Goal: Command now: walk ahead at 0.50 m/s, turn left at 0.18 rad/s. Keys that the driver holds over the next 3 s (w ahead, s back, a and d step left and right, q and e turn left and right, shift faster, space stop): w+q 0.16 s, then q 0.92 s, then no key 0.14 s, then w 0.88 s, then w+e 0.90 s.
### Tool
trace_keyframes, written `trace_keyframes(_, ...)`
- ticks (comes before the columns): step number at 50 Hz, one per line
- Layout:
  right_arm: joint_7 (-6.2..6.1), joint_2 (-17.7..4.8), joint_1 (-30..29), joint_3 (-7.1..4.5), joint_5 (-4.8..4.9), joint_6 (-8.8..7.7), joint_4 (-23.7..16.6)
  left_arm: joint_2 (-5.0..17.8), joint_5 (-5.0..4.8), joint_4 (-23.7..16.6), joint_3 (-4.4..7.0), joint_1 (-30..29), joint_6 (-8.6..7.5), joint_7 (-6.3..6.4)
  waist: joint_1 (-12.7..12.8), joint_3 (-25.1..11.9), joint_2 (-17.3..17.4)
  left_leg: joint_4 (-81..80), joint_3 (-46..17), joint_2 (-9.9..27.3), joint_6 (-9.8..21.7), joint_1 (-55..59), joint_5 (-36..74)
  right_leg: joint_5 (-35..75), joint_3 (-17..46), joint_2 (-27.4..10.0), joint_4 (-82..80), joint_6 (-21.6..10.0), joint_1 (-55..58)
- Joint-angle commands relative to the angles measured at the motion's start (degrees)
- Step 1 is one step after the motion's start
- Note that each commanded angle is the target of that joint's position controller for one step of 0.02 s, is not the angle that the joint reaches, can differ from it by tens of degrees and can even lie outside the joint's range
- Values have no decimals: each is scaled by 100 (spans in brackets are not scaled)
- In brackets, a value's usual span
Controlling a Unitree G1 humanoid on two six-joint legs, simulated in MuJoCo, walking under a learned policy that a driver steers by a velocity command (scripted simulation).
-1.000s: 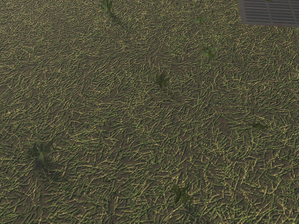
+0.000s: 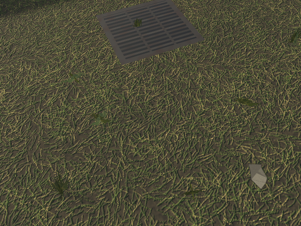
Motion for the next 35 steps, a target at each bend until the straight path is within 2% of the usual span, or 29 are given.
trace_keyframes(1, -39, -569, -23, -182, -32, 25, -397, 603, 28, -17, 234, 479, -183, 10, 208, -589, -772, 146, -332, 478, -28, -1342, 792, 661, 1418, -1454, -1923, -867, 1486)
trace_keyframes(3, -61, -345, 100, -163, -23, 160, -324, 587, 57, 107, 261, 380, -313, 21, 77, -446, -621, 49, -353, 468, -118, -1276, 1117, 1021, 982, -1439, -2236, -907, 1194)
trace_keyframes(6, -89, -272, -290, -176, -46, 204, -450, 627, 121, 324, 298, 468, -365, 98, 121, -148, -481, -581, -526, 425, -203, -1796, 1833, 1399, 384, -1376, -2398, -826, 1322)
trace_keyframes(8, -36, -203, -527, -157, -72, 164, -521, 676, 110, 416, 310, 509, -353, 148, 181, -69, -444, -1286, -467, 369, -190, -1857, 2445, 1475, 27, -1300, -2442, -733, 1475)
trace_keyframes(10, 41, -92, -890, -104, -138, 128, -647, 773, 98, 455, 324, 415, -311, 206, 264, 117, -367, -2124, -133, 261, -164, -1587, 2891, 2181, -411, -1211, -2370, -630, 1392)
trace_keyframes(12, 136, 6, -1284, -56, -198, 111, -861, 902, 48, 562, 362, 573, -231, 279, 416, 167, -324, -2618, 183, 161, -124, -1457, 3021, 2940, -620, -1302, -2135, -595, 1572)
trace_keyframes(15, 273, -126, -1335, -108, -187, 137, -1078, 1062, -75, 656, 423, 647, -54, 351, 378, -19, -458, -2979, 369, -3, 55, -1403, 2526, 3718, -693, -1495, -1549, -497, 2200)
trace_keyframes(17, 323, -349, -933, -217, -211, 167, -1094, 1185, -166, 605, 472, 475, 58, 420, 110, -334, -607, -3047, 596, -303, 252, -917, 1915, 4762, -710, -1521, -745, -363, 2415)
trace_keyframes(18, 314, -538, -454, -317, -201, 175, -1014, 1197, -192, 569, 481, 384, 111, 441, -148, -602, -568, -3226, 669, -498, 391, -349, 1847, 4939, -745, -1420, 11, -247, 2365)
trace_keyframes(19, 236, -801, 202, -456, -209, 164, -872, 1096, -212, 535, 440, 315, 128, 438, -508, -952, -325, -3816, 615, -682, 585, 614, 2526, 4374, -848, -1114, 1162, 3, 2035)
trace_keyframes(20, 74, -1335, 396, -576, -216, 187, -904, 746, 4, 447, 311, 666, 75, 399, -398, -1401, 755, -3736, -706, 238, 955, 2014, 5143, 1410, -841, -615, 2876, 401, 749)
trace_keyframes(21, 28, -1682, -47, -582, -323, 186, -1198, 312, 162, 322, 151, 1403, 17, 297, 271, -2296, 1620, -3696, -3403, 1724, 2457, 3640, 6446, -3014, -31, 553, 5042, 805, -1186)
trace_keyframes(22, 88, -1313, -47, -507, -284, 206, -1373, 854, 31, 410, 233, 1089, -48, 205, -228, -2967, 607, -4180, -3491, 1694, 2478, 3523, 5307, -2799, 1083, 308, 5301, 678, -1340)
trace_keyframes(23, 97, -1040, -378, -437, -230, 195, -1438, 952, -143, 232, 262, 518, -37, 201, -195, -2235, 308, -4352, -2828, 1417, 2178, 2933, 4343, -2326, 1026, 98, 5082, 546, -1600)
trace_keyframes(24, 75, -819, -657, -382, -131, 212, -1410, 868, -84, 238, 256, 320, 10, 279, -4, -1458, -167, -4524, -2332, 1103, 1828, 2081, 3707, -1929, 929, -125, 4537, 546, -1692)
trace_keyframes(25, 23, -637, -853, -328, -98, 240, -1442, 929, 4, 254, 288, 257, 92, 359, 110, -1144, -74, -4648, -2071, 936, 1663, 1428, 3356, -1670, 931, -279, 4087, 557, -1509)
trace_keyframes(26, -7, -630, -927, -323, -164, 273, -1479, 935, 18, 248, 306, 310, 172, 374, 246, -991, 138, -4785, -1949, 747, 1567, 880, 3126, -1494, 925, -292, 3796, 558, -1122)
trace_keyframes(28, -53, -738, -1000, -368, -258, 305, -1534, 762, 50, 291, 273, 469, 229, 395, 349, -987, 339, -4835, -1726, 549, 1521, 451, 3424, -1333, 812, -167, 3254, 639, -792)
trace_keyframes(30, -129, -864, -911, -417, -239, 331, -1528, 664, 61, 297, 237, 408, 237, 429, 309, -1144, 345, -4739, -1677, 501, 1513, 476, 3670, -1184, 821, -93, 2731, 756, -767)
trace_keyframes(31, -171, -904, -898, -433, -212, 365, -1537, 653, 58, 291, 229, 343, 249, 439, 277, -1230, 352, -4708, -1714, 481, 1476, 506, 3439, -1038, 856, -78, 2535, 805, -759)
trace_keyframes(33, -240, -913, -970, -439, -176, 451, -1589, 654, 32, 265, 224, 184, 281, 436, 221, -1251, 448, -4728, -1819, 368, 1334, 421, 2485, -719, 916, -41, 2161, 855, -696)
trace_keyframes(35, -272, -898, -1031, -436, -179, 521, -1634, 655, 9, 216, 226, 12, 280, 416, 157, -1121, 593, -4780, -1990, 263, 1223, 282, 1570, -555, 949, 17, 1774, 859, -607)
Next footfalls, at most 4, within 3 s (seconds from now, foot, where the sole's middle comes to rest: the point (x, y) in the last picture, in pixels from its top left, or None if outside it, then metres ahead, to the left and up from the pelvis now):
0.38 left None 0.35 0.15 -0.77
0.86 right None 0.44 -0.06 -0.77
1.28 left None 0.25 0.14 -0.77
1.74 right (139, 196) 0.58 0.09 -0.77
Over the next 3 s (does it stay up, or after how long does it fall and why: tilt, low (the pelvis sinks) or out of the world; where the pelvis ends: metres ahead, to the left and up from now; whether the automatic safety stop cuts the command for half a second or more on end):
stays up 0.98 0.45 0.01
